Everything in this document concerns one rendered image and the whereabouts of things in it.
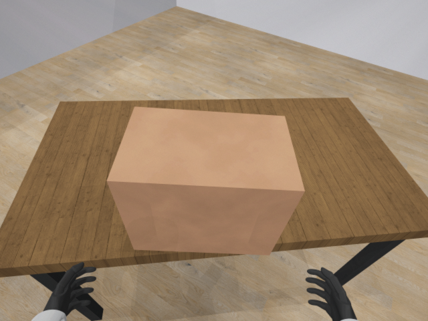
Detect table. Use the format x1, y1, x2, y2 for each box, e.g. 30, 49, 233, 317
0, 98, 428, 321

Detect robot right hand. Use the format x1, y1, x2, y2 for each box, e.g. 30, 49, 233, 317
306, 267, 357, 321

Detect carton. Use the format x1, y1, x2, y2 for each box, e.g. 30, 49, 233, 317
107, 106, 305, 255

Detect robot left hand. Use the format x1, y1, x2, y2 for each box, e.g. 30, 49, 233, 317
43, 262, 96, 316

